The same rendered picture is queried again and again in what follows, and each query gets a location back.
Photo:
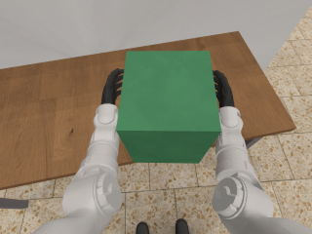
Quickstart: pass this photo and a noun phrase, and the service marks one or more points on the left robot hand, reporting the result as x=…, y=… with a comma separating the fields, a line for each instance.
x=110, y=93

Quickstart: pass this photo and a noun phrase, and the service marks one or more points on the table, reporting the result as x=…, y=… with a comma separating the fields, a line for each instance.
x=47, y=109

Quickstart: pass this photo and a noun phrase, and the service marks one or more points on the robot left upper arm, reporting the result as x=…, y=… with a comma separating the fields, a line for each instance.
x=89, y=204

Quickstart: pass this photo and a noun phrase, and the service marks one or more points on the right robot foot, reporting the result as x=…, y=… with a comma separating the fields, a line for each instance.
x=181, y=227

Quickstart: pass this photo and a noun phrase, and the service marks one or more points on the left robot forearm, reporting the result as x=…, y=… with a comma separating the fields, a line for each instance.
x=103, y=148

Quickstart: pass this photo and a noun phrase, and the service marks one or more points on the carton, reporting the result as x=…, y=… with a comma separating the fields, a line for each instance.
x=168, y=110

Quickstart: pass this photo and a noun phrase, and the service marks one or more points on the right robot hand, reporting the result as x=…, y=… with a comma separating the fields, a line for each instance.
x=224, y=92

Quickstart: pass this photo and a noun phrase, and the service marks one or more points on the robot foot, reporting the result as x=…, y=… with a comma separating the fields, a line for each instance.
x=181, y=227
x=142, y=228

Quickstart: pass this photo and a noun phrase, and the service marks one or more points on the right robot forearm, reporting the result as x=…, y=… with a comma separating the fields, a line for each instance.
x=230, y=149

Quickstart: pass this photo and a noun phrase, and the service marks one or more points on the robot right upper arm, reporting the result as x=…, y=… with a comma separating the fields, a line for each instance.
x=246, y=209

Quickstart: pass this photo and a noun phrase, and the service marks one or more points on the left robot foot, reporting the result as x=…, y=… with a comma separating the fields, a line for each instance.
x=142, y=228

